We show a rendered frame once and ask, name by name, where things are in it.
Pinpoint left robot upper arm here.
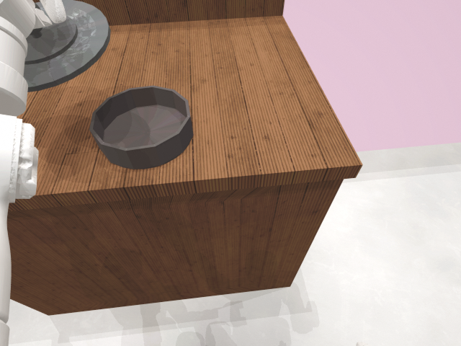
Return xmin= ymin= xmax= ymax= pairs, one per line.
xmin=0 ymin=114 xmax=39 ymax=346

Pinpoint knob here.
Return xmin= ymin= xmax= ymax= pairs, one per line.
xmin=30 ymin=3 xmax=42 ymax=35

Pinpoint pot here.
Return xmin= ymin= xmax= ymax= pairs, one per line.
xmin=89 ymin=86 xmax=194 ymax=169

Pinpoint left robot forearm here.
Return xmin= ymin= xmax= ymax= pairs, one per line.
xmin=0 ymin=0 xmax=35 ymax=117

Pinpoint left robot hand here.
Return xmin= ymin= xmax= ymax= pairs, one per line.
xmin=26 ymin=0 xmax=66 ymax=29

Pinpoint lid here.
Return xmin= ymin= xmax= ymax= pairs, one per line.
xmin=23 ymin=0 xmax=111 ymax=92

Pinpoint table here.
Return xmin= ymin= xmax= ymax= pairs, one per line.
xmin=7 ymin=0 xmax=363 ymax=316

